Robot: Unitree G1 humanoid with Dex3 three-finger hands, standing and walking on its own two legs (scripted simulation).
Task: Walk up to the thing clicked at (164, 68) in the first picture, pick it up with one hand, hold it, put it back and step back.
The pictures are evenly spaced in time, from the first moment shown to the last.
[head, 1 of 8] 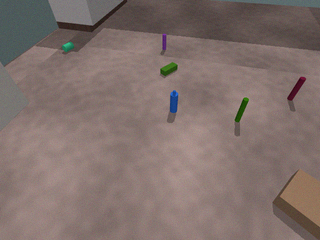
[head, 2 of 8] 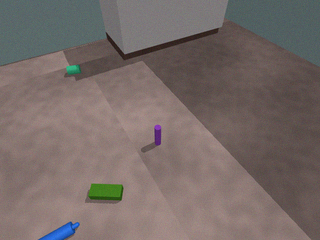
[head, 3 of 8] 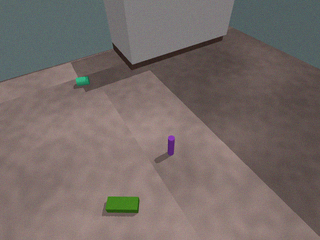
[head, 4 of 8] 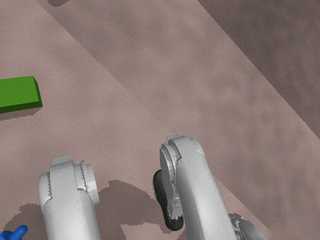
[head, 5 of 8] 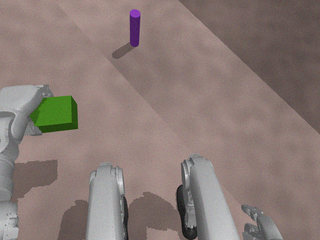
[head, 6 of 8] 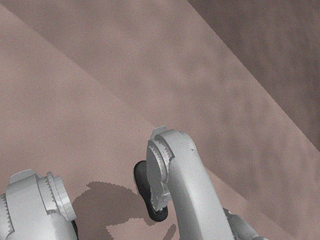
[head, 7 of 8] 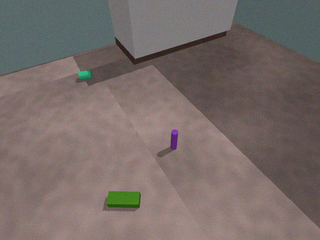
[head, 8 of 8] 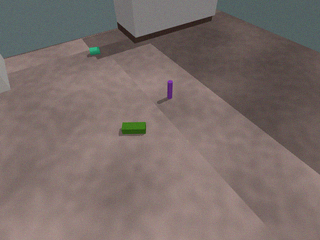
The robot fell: no
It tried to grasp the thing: yes
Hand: left
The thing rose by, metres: 0.68
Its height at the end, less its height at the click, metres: +0.00
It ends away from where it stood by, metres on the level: 0.01
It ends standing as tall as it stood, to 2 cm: yes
